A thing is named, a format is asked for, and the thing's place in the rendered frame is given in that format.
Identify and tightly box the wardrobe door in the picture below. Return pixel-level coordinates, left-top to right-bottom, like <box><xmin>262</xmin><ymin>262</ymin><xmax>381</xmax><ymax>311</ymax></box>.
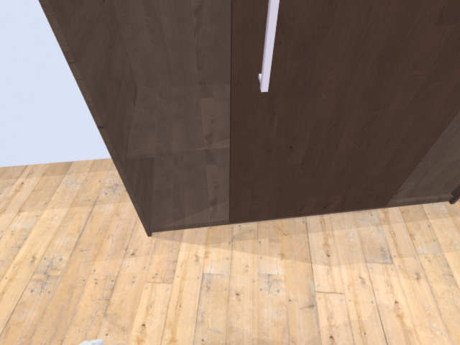
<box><xmin>392</xmin><ymin>112</ymin><xmax>460</xmax><ymax>199</ymax></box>
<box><xmin>229</xmin><ymin>0</ymin><xmax>460</xmax><ymax>223</ymax></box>

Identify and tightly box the handle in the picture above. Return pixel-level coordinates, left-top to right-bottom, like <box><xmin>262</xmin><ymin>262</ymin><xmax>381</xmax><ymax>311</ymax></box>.
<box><xmin>258</xmin><ymin>0</ymin><xmax>280</xmax><ymax>92</ymax></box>

